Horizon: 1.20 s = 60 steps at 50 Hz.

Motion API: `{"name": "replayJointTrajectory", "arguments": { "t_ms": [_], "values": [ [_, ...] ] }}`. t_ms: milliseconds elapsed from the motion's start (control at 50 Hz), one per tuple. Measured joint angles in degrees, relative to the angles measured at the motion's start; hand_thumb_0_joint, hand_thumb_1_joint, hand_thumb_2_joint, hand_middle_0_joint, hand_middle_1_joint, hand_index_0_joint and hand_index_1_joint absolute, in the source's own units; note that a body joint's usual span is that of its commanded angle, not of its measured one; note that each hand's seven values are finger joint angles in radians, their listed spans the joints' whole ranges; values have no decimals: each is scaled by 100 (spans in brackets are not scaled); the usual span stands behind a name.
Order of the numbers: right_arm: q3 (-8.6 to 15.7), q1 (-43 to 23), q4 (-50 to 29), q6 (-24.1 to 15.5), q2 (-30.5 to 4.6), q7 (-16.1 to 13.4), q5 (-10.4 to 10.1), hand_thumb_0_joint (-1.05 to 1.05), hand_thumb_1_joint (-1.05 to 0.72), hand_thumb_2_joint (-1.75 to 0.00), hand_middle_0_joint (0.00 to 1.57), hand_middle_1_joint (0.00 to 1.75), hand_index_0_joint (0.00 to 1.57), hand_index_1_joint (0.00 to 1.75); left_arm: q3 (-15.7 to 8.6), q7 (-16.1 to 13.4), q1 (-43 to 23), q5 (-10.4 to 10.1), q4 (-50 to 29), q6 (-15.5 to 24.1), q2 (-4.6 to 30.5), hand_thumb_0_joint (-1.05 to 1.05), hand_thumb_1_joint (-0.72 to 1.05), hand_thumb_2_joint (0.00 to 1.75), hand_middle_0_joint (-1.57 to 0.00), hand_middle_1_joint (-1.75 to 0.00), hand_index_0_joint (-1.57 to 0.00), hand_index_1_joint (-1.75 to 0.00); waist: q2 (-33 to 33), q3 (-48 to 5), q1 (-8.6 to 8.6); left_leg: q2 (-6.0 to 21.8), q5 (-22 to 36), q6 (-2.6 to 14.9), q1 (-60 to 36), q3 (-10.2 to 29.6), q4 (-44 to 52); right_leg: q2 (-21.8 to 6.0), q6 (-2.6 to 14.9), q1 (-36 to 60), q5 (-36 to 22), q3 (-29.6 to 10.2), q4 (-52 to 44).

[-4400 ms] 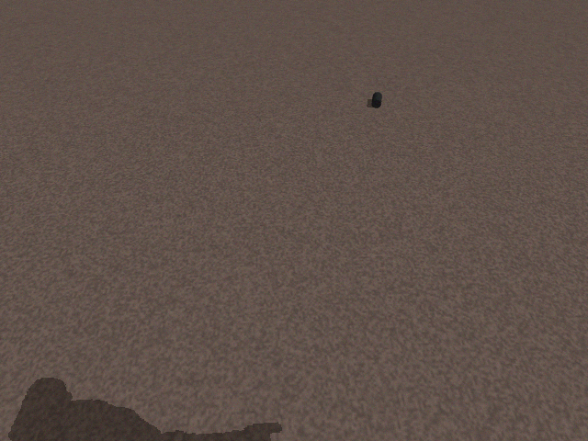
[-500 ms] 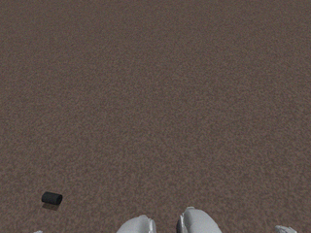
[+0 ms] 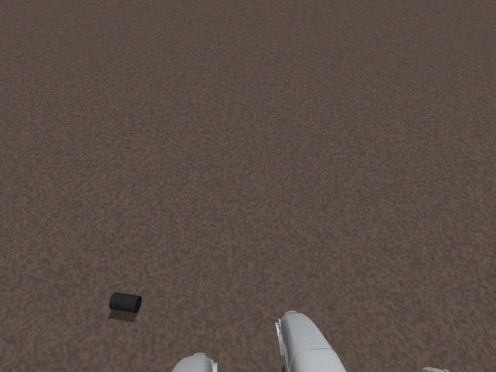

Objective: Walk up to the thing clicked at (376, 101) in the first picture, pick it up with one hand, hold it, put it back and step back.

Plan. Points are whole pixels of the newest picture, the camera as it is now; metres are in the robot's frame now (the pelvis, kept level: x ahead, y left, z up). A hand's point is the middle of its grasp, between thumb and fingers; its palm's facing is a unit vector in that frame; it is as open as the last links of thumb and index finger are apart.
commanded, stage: walk up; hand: left
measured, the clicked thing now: (125, 302) +0.43 +0.43 -0.70
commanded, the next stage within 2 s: none
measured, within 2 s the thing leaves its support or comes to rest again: neither
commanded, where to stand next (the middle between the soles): +0.00 +0.22 m, yaw -11 degrees
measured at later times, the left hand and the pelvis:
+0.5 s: hand out of the picture +0.01 +0.53 -0.10, palm faces -0.06 -0.76 -0.64, open 7.4 cm; pelvis -0.09 +0.21 -0.01, yaw -4 degrees
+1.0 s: hand out of the picture +0.00 +0.57 -0.14, palm faces -0.27 -0.91 -0.32, open 7.4 cm; pelvis -0.11 +0.32 +0.04, yaw -13 degrees
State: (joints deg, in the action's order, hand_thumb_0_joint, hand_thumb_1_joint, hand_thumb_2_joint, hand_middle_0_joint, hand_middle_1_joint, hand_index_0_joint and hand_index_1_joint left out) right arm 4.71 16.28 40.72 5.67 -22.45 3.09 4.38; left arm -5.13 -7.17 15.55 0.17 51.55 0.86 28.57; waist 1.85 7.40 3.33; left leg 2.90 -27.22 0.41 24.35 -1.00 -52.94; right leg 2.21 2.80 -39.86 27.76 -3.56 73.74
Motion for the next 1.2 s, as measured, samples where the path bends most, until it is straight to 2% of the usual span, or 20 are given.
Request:
{"name": "replayJointTrajectory", "arguments": {
  "t_ms": [100,140,160,200,240,300,400,500,520,540,560,580,620,660,720,760,880,1000,1140,1200],
  "values": [
    [-9,190,-129,-26,-36,-27,17,0,-90,-90,20,30,21,30,186,101,14,-127,-175,90,-408,1,91,89,-21,-30,-21,-30,86,192,101,-269,480,354,-88,-343,676,77,-104,771,-127,812,-1397],
    [31,188,-207,30,-140,-34,14,0,-90,-90,20,30,21,30,268,112,84,-130,-309,156,-572,1,90,89,-21,-30,-21,-30,183,223,77,-362,504,468,-3,-536,655,38,-73,1307,-741,939,-2576],
    [55,157,-230,63,-193,-35,-15,0,-90,-90,20,30,21,30,294,106,122,-98,-367,207,-632,1,90,89,-21,-30,-21,-30,255,251,32,-368,460,489,81,-613,510,48,38,1528,-926,931,-3053],
    [105,-24,-205,127,-252,-57,-55,0,-90,-90,20,30,21,30,332,81,108,6,-464,214,-750,1,90,89,-21,-30,-21,-30,546,465,-20,-372,141,181,295,-265,-149,158,102,1521,-945,932,-2974],
    [107,-50,-215,187,-191,-99,-32,0,-90,-90,20,30,21,30,364,62,55,67,-528,158,-729,1,90,89,-22,-30,-21,-30,568,481,-69,-506,-322,-15,646,50,-1180,3,80,1450,-936,897,-2809],
    [100,-99,-170,204,-208,-43,-48,0,-90,-90,20,30,20,30,328,27,-53,72,-577,153,-711,1,90,89,-22,-30,-22,-30,536,387,-179,-437,-184,-92,975,455,-2255,-320,-12,1410,-1045,752,-2817],
    [209,-295,-244,187,-479,70,-63,0,-90,-90,20,30,21,30,236,99,3,152,-670,214,-595,1,90,89,-22,-30,-22,-30,543,157,-299,-108,292,-115,858,1052,-2516,-768,-187,1085,-1217,288,-2729],
    [332,-433,-205,191,-697,107,-141,0,-91,-90,20,30,20,30,72,144,-20,266,-628,149,-272,1,90,89,-22,-30,-22,-30,532,9,-371,325,-170,-131,110,711,-982,-1067,-339,635,-1345,-160,-2504],
    [346,-427,-164,166,-726,108,-176,0,-91,-90,20,30,20,30,38,155,-50,277,-616,123,-187,1,90,89,-22,-30,-22,-30,503,-15,-403,328,-367,-138,-104,591,-561,-1114,-372,521,-1361,-263,-2437],
    [362,-446,-79,119,-677,89,-198,0,-91,-90,20,30,20,30,-12,160,-116,286,-564,85,-75,1,90,89,-22,-30,-22,-30,340,33,-439,213,-720,-353,-213,440,-442,-1203,-364,421,-1300,-466,-2322],
    [346,-461,12,66,-567,67,-200,0,-91,-90,20,30,20,30,-78,147,-181,282,-469,27,36,1,90,89,-22,-30,-22,-30,79,133,-512,39,-728,-414,-269,215,-524,-1235,-272,343,-939,-818,-2125],
    [292,-391,57,11,-487,53,-179,0,-91,-90,20,30,20,30,-134,115,-193,252,-356,-48,76,1,90,89,-21,-30,-21,-30,-34,128,-556,-17,-706,-402,-250,71,-653,-1090,-164,229,-417,-1056,-1776],
    [139,-194,231,-32,-380,27,-221,0,-91,-90,20,30,20,30,-170,50,-171,231,-70,-153,-6,1,90,89,-21,-30,-21,-30,142,-36,-407,118,-685,-258,-139,165,-810,-578,-81,128,58,-824,-893],
    [9,-82,511,-1,-141,-21,-181,0,-91,-90,20,30,20,30,-143,99,-148,148,143,-136,-17,1,91,89,-21,-30,-21,-30,157,-178,-220,171,-498,-142,-115,283,-585,-221,-99,139,-80,-449,-270],
    [-173,53,806,-167,230,-114,-210,0,-90,-90,20,30,21,30,-134,279,-80,51,264,-76,7,1,91,89,-21,-30,-21,-30,-210,-250,-182,68,-46,-140,-264,105,115,80,-127,325,-481,-240,-83],
    [-240,172,924,-357,306,-158,-233,0,-90,-90,20,30,21,30,-91,415,-37,49,326,-95,-86,1,91,89,-21,-30,-21,-30,-336,-261,-158,2,184,-67,-362,21,521,166,-180,603,-580,-108,-336],
    [-188,433,1114,-801,148,-361,-300,0,-90,-90,21,30,21,30,23,750,134,191,387,-255,-414,1,91,89,-21,-30,-21,-30,-547,-265,-192,-46,518,82,-732,-381,1315,197,-279,1171,-557,-382,-888],
    [-94,585,1155,-997,9,-469,-329,0,-90,-90,20,30,21,30,51,855,-48,115,373,-261,-374,1,91,89,-21,-30,-21,-30,-733,-185,-98,78,693,-1,-1270,-589,1888,-78,-278,1179,-816,-551,-1298],
    [-109,458,1108,-877,-151,-402,-307,0,-90,-90,20,30,21,30,151,890,-583,17,216,-123,-438,1,91,89,-21,-30,-21,-30,-559,-43,-11,268,653,-165,-1582,-713,2030,-448,-204,1319,-1136,110,-2680],
    [-157,340,1090,-767,-224,-364,-347,0,-90,-90,20,30,21,30,164,898,-736,34,200,-37,-500,1,91,89,-21,-30,-21,-30,-387,-82,1,349,334,-260,-1424,-713,1551,-431,-153,1802,-1407,341,-3552]
  ]
}}
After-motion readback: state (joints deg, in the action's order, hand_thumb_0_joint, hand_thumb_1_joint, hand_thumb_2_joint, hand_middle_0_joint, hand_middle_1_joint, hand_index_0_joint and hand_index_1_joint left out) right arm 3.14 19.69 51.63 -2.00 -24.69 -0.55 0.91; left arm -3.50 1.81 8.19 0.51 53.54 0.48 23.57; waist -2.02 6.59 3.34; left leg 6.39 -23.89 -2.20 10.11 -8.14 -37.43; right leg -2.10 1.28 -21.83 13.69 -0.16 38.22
